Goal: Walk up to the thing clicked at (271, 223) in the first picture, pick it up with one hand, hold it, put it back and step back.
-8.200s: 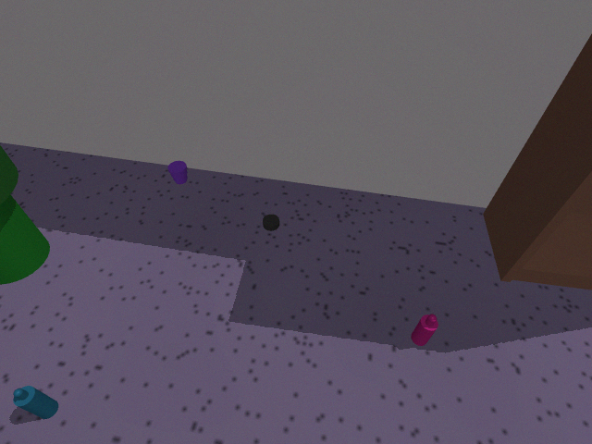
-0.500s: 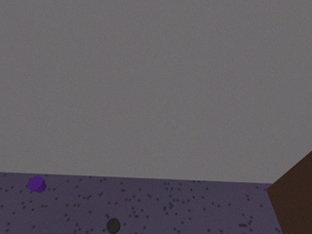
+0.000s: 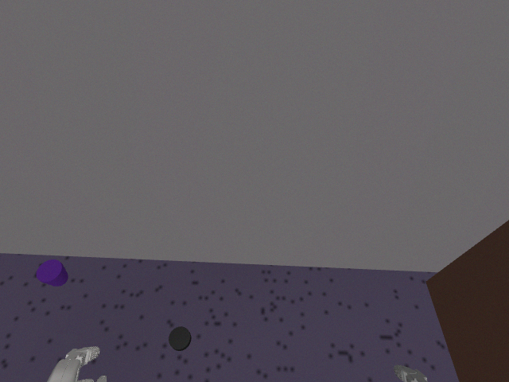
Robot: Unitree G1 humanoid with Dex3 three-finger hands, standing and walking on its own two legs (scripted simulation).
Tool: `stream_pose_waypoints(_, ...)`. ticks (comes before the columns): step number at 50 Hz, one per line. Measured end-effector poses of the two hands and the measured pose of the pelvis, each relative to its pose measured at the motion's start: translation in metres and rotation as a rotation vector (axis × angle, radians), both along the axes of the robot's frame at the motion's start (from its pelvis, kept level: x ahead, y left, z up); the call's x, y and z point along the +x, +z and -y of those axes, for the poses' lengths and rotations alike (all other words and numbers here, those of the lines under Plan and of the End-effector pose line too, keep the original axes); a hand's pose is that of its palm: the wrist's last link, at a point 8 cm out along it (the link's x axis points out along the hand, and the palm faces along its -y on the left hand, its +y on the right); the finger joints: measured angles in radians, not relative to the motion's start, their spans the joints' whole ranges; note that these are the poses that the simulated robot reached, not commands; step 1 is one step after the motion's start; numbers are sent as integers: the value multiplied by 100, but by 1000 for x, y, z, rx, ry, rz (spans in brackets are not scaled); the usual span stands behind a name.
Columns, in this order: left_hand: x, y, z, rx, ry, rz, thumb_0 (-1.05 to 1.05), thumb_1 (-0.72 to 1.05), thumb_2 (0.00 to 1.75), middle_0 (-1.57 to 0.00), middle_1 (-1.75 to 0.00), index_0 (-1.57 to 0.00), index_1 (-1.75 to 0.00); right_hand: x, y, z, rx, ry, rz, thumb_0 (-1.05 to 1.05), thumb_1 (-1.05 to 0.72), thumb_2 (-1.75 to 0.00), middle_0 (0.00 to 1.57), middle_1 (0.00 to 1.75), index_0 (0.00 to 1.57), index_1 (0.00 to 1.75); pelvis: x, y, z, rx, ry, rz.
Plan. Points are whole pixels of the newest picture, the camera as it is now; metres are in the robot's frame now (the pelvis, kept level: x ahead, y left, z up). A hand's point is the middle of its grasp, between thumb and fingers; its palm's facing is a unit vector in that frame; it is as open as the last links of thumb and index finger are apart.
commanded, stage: rise first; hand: left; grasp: from above
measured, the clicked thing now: (180, 338) +0.34 +0.24 -0.75
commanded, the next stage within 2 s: none
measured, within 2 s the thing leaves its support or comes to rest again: neither
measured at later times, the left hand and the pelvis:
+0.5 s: hand out of the picture +0.12 +0.27 -0.25, palm faces -0.20 -0.85 -0.49, open 14.0 cm; pelvis -0.02 +0.01 -0.11, yaw +0 degrees
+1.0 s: hand (133, 371) +0.21 +0.30 -0.47, palm faces -0.45 -0.40 -0.80, open 14.1 cm; pelvis -0.08 +0.00 -0.32, yaw -2 degrees
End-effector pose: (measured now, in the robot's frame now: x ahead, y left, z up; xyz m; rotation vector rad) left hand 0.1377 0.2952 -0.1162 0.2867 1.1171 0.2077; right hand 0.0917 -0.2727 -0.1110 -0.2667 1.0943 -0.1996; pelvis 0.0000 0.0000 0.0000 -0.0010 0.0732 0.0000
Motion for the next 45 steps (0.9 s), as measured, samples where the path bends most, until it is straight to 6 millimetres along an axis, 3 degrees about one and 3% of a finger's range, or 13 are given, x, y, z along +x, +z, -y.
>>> stream_pose_waypoints(6,19,-12,0,33,-84,2,1,29,99,-12,-79,-11,-80,-8,-12,-13,38,-27,31,1,-89,-90,20,30,21,30,-2,-15,-1,-2,-13,-62)
stream_pose_waypoints(15,1,-53,-7,103,-140,-35,0,-30,103,-10,-98,-7,-101,5,-43,-15,32,7,97,1,-87,-89,20,30,21,30,-9,-56,-4,-10,-14,-172)
stream_pose_waypoints(21,-11,-78,-11,153,-199,-17,0,-47,104,-9,-101,-6,-104,30,-69,-17,14,51,159,1,-86,-89,20,30,21,30,-15,-88,-5,-17,-8,-240)
stream_pose_waypoints(28,-13,-111,-14,215,-291,-8,0,-54,104,-9,-102,-6,-105,61,-103,-24,14,116,250,1,-86,-89,20,30,21,30,-24,-128,-5,-24,2,-320)
stream_pose_waypoints(33,4,-149,-20,293,-419,10,0,-54,102,-10,-102,-7,-105,75,-141,-25,17,164,289,1,-86,-89,20,30,21,30,-34,-167,-3,-24,6,-390)
stream_pose_waypoints(37,24,-187,-21,362,-535,47,0,-53,100,-10,-102,-8,-104,76,-182,-22,16,191,279,1,-86,-89,20,30,21,30,-43,-205,-2,-25,4,-446)
stream_pose_waypoints(45,61,-262,-19,505,-710,131,0,-53,100,-11,-100,-9,-102,47,-279,-11,18,189,154,1,-88,-90,20,30,21,30,-62,-281,-1,-34,-8,-511)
